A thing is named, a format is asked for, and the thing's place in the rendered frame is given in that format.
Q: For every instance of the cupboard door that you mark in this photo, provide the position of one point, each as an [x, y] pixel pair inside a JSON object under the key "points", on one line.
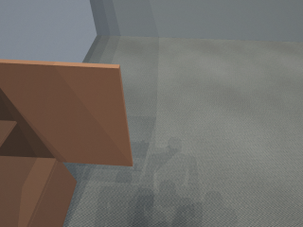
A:
{"points": [[76, 108]]}

